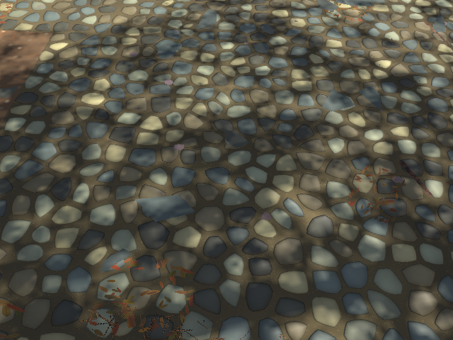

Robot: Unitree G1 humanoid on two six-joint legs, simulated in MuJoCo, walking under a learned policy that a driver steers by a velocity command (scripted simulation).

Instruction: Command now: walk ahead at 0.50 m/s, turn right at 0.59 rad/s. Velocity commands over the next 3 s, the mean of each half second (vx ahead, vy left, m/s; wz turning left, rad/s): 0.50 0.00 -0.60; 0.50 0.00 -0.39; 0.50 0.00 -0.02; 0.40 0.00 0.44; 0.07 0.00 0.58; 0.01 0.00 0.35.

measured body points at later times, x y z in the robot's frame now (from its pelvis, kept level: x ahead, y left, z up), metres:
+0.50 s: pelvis +0.25 -0.08 -0.01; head +0.29 -0.10 +0.44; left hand +0.51 +0.12 -0.09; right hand +0.24 -0.38 -0.13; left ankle +0.15 +0.11 -0.63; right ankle +0.31 -0.17 -0.73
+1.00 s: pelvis +0.54 -0.12 +0.00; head +0.57 -0.13 +0.45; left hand +0.74 +0.09 -0.12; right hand +0.56 -0.43 -0.09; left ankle +0.65 -0.07 -0.73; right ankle +0.37 -0.18 -0.65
